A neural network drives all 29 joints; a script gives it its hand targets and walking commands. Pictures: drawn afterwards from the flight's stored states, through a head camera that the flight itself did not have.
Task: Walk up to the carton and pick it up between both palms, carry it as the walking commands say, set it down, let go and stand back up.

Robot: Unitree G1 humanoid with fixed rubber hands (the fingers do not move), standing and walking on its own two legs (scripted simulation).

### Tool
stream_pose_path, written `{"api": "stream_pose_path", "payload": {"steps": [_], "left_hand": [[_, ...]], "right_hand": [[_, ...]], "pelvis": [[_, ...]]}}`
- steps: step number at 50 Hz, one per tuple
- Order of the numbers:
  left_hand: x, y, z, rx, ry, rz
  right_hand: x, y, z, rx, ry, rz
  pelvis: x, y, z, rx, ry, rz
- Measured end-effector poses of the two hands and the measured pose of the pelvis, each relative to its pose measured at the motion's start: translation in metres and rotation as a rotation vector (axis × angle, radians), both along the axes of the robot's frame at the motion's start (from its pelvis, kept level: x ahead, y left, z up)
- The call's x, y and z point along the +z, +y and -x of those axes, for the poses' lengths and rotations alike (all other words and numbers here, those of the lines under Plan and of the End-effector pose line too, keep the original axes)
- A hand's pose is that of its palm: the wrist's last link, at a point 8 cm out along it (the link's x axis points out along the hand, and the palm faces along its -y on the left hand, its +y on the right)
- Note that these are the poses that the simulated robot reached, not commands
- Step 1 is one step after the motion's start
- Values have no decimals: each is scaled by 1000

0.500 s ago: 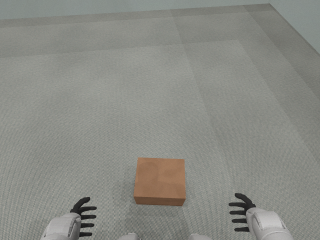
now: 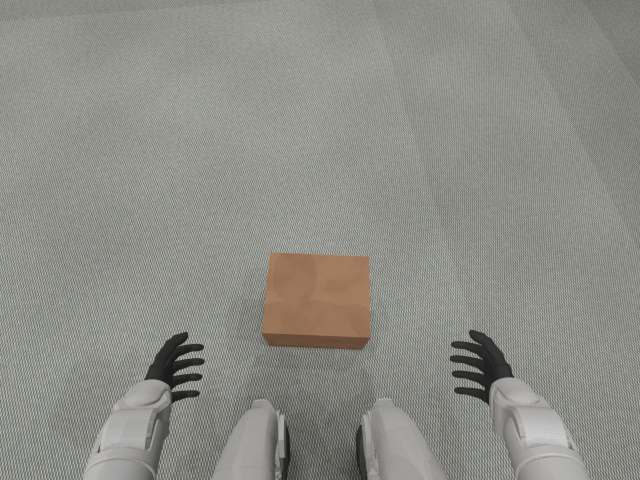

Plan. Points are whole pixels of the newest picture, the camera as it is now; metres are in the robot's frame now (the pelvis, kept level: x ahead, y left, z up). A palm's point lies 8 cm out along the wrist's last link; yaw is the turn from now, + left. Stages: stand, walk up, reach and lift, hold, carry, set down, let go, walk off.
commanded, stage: reach and lift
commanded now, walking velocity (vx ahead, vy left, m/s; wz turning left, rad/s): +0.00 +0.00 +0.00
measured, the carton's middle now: (317, 302) +0.49 +0.00 -0.62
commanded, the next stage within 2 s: none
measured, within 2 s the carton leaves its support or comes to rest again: neither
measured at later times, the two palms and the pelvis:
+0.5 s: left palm (171, 281) +0.38 +0.23 -0.13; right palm (465, 284) +0.37 -0.22 -0.12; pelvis -0.04 +0.00 -0.04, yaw +0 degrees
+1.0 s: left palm (188, 227) +0.49 +0.23 -0.16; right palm (446, 233) +0.47 -0.22 -0.16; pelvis -0.02 +0.01 -0.05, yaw -1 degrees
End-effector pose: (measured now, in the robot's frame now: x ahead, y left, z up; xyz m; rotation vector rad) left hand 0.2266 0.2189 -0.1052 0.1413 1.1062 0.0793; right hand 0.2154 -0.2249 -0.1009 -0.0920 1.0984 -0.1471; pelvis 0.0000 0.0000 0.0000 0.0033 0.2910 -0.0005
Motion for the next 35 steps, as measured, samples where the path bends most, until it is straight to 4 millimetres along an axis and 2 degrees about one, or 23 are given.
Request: {"api": "stream_pose_path", "payload": {"steps": [8, 15, 22, 35], "left_hand": [[-4, 7, -48, -11, -77, -12], [-8, 5, -94, -14, -144, 10], [-19, 9, -138, -3, -223, 18], [-38, 13, -221, 15, -381, 42]], "right_hand": [[-9, 8, -43, 0, -80, -12], [-12, 10, -87, -14, -148, 7], [-19, 7, -131, -41, -230, 14], [-39, 5, -207, -47, -377, 5]], "pelvis": [[-16, -6, 28, 6, -2, 4], [-25, -6, 40, 13, 46, 11], [-33, -2, 40, 13, 145, 19], [-49, 7, 26, 7, 377, 32]]}}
